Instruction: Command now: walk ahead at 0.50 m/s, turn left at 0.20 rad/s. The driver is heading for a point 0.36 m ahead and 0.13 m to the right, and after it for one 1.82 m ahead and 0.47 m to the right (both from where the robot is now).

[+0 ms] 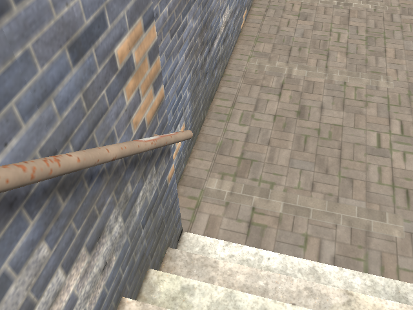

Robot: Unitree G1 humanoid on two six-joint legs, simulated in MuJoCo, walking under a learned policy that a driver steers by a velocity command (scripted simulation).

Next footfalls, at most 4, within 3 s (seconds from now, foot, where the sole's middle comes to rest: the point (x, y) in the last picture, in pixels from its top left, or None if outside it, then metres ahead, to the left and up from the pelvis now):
0.30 right None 0.24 -0.15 -0.98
0.74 left None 0.50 -0.07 -1.18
1.22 right None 0.67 -0.39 -1.38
1.78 left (269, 290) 0.96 -0.22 -1.58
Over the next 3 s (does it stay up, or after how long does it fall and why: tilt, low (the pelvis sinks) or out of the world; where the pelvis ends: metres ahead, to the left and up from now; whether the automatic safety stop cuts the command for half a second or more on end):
stays up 1.55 -0.35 -1.22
